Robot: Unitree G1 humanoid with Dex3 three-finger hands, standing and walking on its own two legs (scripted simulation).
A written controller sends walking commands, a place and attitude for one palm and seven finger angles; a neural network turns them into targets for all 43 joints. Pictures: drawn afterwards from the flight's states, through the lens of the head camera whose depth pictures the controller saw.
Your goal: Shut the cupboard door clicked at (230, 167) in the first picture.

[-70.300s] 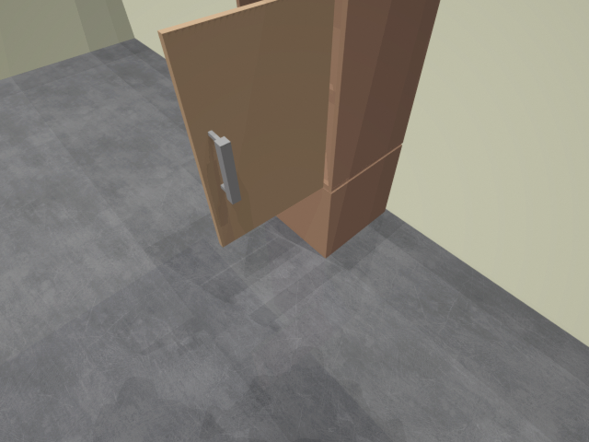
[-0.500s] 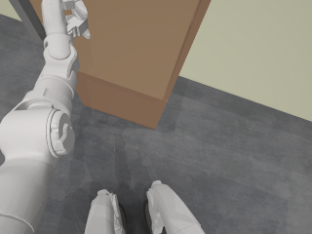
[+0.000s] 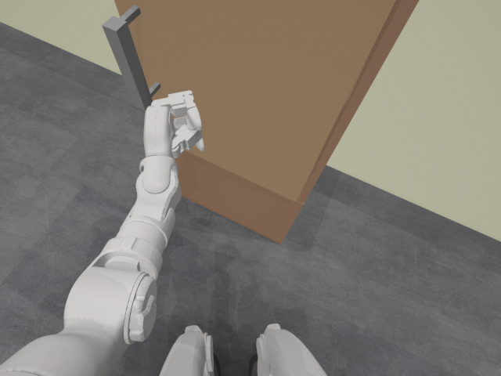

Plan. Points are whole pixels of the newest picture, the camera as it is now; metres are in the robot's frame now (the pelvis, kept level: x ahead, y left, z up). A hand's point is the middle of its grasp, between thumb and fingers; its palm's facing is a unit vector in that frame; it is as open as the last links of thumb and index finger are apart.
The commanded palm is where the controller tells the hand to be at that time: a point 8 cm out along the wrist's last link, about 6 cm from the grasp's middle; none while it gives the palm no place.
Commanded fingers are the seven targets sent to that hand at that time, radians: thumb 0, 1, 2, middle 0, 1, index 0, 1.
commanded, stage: pull the fist back off the door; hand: left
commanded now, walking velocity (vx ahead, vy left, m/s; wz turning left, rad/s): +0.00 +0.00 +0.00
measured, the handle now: (138, 62) +0.64 +0.15 +0.05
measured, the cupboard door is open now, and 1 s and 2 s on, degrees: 0 0 0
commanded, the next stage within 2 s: draw the hand back to the body in 0.02 s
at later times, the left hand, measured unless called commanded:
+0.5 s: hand (147, 159) +0.39 +0.11 +0.12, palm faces +0.01 -1.00 -0.03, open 3.1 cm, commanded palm +0.36 +0.15 +0.13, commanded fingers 0.00 0.90 0.90 -1.30 -1.50 -1.30 -1.50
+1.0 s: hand out of the picture +0.27 +0.21 +0.20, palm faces +0.18 -0.95 -0.24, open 3.7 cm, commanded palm +0.23 +0.26 +0.22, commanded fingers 0.00 0.90 0.90 -0.64 -0.78 -0.64 -0.78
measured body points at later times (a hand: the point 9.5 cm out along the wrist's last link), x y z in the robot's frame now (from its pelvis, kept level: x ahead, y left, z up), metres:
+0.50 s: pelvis +0.00 -0.01 +0.05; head +0.05 -0.02 +0.50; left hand +0.39 +0.16 +0.12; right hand +0.06 -0.25 -0.08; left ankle +0.01 +0.09 -0.64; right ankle -0.01 -0.08 -0.64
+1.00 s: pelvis +0.01 +0.02 +0.10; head +0.00 +0.00 +0.55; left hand +0.26 +0.26 +0.21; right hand +0.22 -0.19 +0.02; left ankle +0.01 +0.09 -0.64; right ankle -0.01 -0.08 -0.64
